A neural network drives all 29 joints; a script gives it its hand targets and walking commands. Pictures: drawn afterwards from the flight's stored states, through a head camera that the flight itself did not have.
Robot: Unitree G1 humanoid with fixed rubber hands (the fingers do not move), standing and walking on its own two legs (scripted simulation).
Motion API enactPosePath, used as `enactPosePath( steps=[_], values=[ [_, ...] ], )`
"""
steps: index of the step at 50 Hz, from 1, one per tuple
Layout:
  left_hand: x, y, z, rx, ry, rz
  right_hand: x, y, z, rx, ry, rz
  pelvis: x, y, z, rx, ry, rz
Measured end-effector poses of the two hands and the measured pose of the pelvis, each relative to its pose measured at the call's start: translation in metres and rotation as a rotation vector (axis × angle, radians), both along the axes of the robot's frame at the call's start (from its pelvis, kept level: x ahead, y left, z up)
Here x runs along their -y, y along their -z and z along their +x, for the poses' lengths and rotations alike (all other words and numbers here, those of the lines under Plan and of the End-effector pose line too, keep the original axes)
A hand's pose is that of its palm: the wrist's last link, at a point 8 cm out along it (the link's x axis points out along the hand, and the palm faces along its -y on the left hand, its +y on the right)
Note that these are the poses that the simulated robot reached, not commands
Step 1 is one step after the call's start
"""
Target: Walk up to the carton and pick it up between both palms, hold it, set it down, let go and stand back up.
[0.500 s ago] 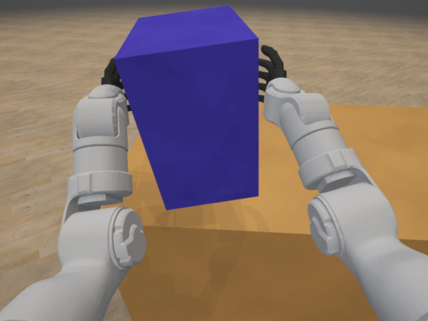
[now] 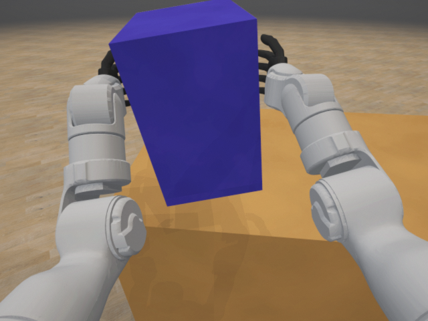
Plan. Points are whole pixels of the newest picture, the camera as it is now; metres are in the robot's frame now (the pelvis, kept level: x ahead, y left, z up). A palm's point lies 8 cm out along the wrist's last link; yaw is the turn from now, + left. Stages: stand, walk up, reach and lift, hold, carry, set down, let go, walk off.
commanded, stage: hold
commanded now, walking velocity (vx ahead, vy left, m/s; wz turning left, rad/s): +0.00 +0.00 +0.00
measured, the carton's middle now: (197, 99) +0.42 +0.00 +0.28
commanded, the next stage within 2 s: none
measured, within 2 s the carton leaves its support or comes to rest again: neither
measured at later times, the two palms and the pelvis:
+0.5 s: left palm (108, 92) +0.38 +0.15 +0.32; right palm (271, 78) +0.37 -0.12 +0.33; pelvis +0.00 +0.01 +0.00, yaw +0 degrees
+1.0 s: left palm (118, 95) +0.40 +0.14 +0.30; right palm (271, 88) +0.39 -0.13 +0.31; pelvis +0.01 +0.01 +0.00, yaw -1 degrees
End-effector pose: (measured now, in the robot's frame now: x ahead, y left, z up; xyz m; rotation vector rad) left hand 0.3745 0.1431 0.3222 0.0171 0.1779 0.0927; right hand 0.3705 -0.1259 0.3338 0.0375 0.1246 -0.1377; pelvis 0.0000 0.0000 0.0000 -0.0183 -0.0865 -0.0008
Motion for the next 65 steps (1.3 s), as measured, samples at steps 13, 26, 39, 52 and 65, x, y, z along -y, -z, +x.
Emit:
enactPosePath(
  steps=[13,26,39,52,65],
  values=[
    [-0.008,-0.001,0.0,0.0,0.001,0.006,-0.008,0.001,0.0,-0.005,-0.001,0.0,-0.001,0.0,-0.002,-0.012,-0.008,-0.002],
    [-0.005,0.005,0.004,0.003,0.011,0.012,-0.005,0.002,0.003,-0.005,0.007,0.005,-0.005,0.0,0.001,-0.013,-0.001,-0.002],
    [0.003,0.013,0.017,-0.049,0.012,0.014,0.003,0.018,0.014,-0.063,0.013,0.008,-0.002,0.0,0.004,-0.036,0.008,-0.001],
    [0.003,0.021,0.025,-0.023,0.014,0.018,0.003,0.027,0.021,-0.044,0.013,-0.001,-0.006,0.0,0.012,-0.036,0.013,-0.01],
    [-0.005,0.021,0.014,-0.02,0.005,-0.007,-0.005,0.022,0.011,-0.044,0.012,0.004,-0.013,0.0,0.009,-0.021,0.022,-0.009]
  ],
)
